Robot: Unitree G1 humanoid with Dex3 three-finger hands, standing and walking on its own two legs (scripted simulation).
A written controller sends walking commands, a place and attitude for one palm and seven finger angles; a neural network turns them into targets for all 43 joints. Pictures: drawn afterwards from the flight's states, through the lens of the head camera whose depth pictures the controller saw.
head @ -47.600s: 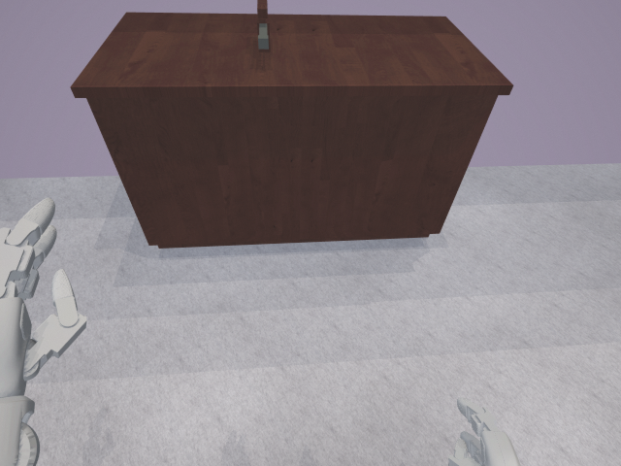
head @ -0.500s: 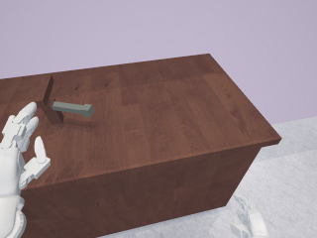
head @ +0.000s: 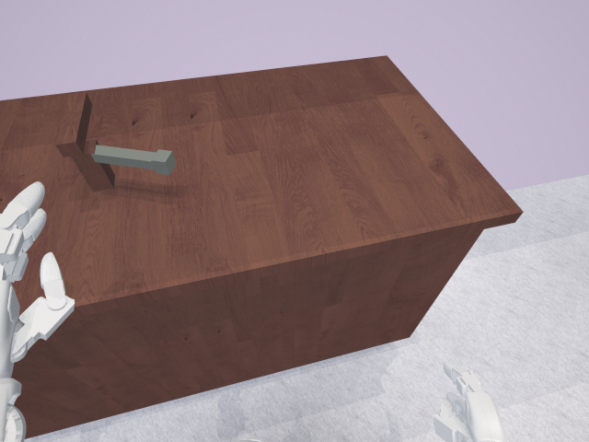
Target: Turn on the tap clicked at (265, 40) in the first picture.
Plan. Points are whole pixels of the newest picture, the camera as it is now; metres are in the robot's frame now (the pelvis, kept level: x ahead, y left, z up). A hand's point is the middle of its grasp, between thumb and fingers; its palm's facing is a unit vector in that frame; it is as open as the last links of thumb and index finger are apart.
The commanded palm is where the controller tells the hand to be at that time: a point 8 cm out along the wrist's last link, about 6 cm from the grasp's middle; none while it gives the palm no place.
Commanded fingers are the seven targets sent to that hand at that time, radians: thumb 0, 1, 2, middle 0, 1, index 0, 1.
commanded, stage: step back with the hand held close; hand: left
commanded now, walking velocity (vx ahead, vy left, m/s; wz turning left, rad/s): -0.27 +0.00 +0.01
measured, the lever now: (164, 162) +0.50 +0.26 +0.08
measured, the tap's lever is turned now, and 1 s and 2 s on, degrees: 66 66 66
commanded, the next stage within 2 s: stop stepping back and stand still in 0.88 s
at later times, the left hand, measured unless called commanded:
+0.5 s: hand (47, 323) +0.19 +0.24 +0.17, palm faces +0.39 -0.83 -0.40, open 7.5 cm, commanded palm +0.13 +0.28 +0.18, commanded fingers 0.00 0.90 0.90 -0.20 -0.30 -0.20 -0.30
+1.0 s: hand out of the picture +0.08 +0.20 +0.17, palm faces +0.30 -0.86 -0.41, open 7.5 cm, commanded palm +0.03 +0.25 +0.18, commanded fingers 0.00 0.90 0.90 -0.20 -0.30 -0.20 -0.30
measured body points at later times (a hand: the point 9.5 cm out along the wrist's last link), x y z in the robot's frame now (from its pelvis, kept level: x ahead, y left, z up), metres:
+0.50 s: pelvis -0.03 +0.00 +0.00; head +0.01 +0.02 +0.45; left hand +0.16 +0.29 +0.19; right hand +0.15 -0.22 -0.08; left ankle +0.07 +0.09 -0.73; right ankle -0.08 -0.13 -0.73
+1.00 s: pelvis -0.14 -0.03 +0.01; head -0.09 +0.00 +0.46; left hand +0.06 +0.25 +0.19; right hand +0.03 -0.25 -0.07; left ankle -0.08 +0.08 -0.73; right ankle -0.11 -0.15 -0.70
